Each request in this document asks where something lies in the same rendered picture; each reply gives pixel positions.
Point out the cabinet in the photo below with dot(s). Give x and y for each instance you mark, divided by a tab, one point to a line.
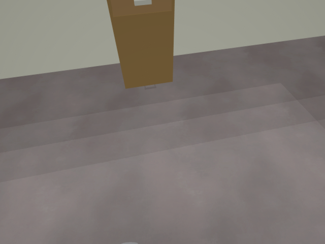
145	45

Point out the drawer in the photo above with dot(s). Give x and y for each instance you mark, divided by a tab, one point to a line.
127	7

